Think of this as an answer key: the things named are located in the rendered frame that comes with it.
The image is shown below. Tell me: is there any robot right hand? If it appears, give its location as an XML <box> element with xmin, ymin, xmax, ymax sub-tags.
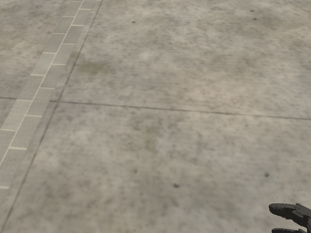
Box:
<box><xmin>268</xmin><ymin>203</ymin><xmax>311</xmax><ymax>233</ymax></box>

